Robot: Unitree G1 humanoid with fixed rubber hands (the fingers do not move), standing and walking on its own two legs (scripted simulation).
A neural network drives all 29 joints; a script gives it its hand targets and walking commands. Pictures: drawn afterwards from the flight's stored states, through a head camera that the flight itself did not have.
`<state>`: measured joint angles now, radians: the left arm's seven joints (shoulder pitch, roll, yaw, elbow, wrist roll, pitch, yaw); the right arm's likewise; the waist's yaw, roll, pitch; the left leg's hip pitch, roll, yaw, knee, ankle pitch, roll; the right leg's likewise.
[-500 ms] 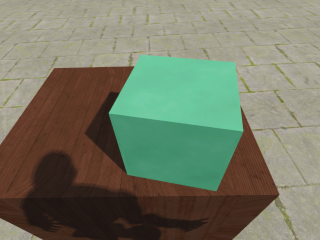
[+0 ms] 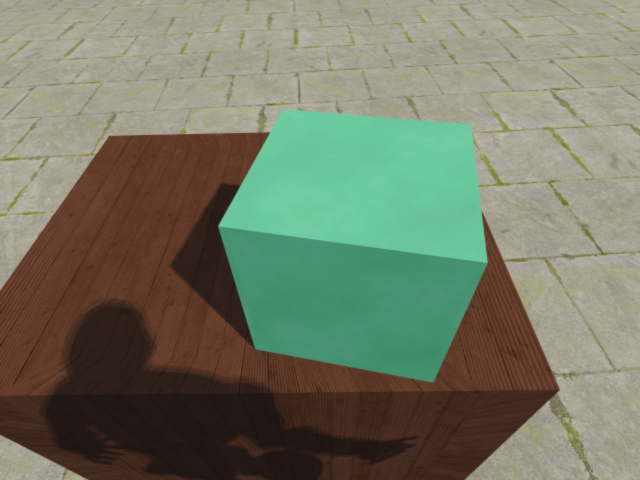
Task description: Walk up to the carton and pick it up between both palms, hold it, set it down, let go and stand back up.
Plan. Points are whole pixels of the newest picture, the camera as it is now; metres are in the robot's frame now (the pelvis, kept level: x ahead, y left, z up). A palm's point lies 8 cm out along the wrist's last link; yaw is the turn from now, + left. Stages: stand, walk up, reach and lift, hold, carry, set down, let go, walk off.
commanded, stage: stand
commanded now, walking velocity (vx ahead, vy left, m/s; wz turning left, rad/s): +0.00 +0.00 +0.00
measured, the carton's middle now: (356, 243) +0.47 -0.02 +0.02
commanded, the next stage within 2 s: none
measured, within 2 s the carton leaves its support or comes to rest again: neither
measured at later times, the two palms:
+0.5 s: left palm out of the picture +0.08 +0.31 -0.11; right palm out of the picture +0.08 -0.31 -0.11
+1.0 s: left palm out of the picture +0.08 +0.31 -0.11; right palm out of the picture +0.08 -0.31 -0.11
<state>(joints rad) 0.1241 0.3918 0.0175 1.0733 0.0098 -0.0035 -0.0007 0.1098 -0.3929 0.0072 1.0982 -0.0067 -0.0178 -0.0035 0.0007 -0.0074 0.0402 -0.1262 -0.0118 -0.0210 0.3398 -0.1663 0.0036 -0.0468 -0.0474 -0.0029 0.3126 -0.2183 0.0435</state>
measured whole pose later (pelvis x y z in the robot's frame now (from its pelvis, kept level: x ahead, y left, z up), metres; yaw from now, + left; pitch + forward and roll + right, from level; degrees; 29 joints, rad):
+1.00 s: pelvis +0.00 +0.00 +0.00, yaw +0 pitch -3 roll +0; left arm 0.12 0.39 0.02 1.07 0.01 0.00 0.00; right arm 0.11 -0.39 0.01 1.10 -0.01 -0.02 0.00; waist 0.00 -0.01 0.04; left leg -0.13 -0.01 -0.03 0.34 -0.17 0.00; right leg -0.05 -0.05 0.00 0.31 -0.22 0.04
